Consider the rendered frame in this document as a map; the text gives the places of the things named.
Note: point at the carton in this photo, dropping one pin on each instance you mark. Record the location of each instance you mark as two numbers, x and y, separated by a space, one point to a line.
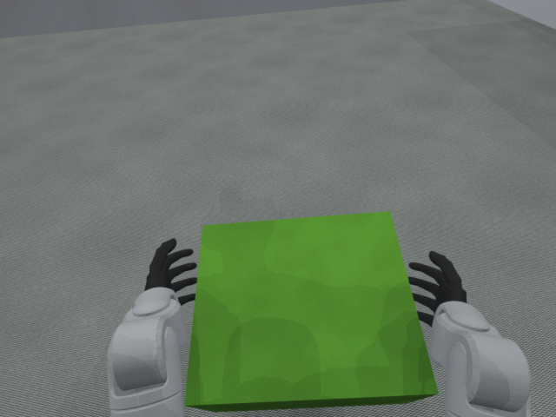
305 312

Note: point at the robot left forearm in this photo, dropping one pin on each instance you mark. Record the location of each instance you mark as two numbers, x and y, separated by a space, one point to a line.
143 359

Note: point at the robot left hand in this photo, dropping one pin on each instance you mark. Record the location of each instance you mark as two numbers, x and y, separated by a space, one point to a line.
161 276

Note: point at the robot right hand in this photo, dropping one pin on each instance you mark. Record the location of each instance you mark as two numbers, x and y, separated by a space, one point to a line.
449 289

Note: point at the robot right forearm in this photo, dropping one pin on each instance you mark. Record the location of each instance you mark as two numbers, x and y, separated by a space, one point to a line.
486 375

